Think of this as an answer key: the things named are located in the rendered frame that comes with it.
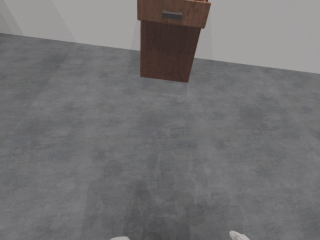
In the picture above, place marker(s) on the handle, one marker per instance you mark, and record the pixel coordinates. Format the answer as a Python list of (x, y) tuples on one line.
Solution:
[(172, 15)]

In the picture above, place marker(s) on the drawer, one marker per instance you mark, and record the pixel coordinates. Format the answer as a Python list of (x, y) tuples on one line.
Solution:
[(194, 12)]

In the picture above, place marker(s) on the right robot hand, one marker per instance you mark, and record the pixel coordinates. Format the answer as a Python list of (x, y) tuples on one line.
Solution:
[(237, 236)]

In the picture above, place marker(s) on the cabinet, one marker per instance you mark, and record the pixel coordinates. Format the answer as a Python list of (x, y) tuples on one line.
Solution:
[(167, 51)]

